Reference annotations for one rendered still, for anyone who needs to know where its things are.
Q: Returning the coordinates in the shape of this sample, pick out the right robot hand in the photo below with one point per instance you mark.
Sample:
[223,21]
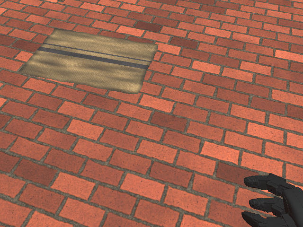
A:
[289,210]

